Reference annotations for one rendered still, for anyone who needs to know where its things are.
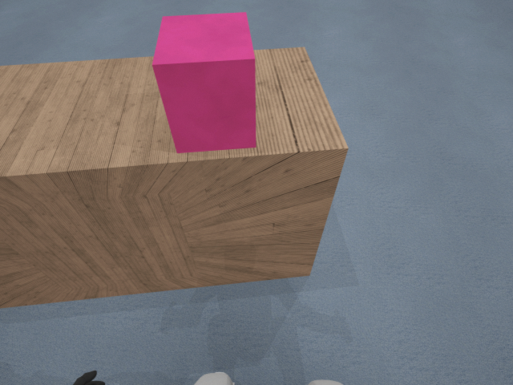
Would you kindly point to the carton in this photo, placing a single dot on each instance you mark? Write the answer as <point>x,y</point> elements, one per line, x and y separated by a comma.
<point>205,70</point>

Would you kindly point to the pedestal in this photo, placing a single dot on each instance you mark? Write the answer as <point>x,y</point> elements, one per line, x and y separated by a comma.
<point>95,201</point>

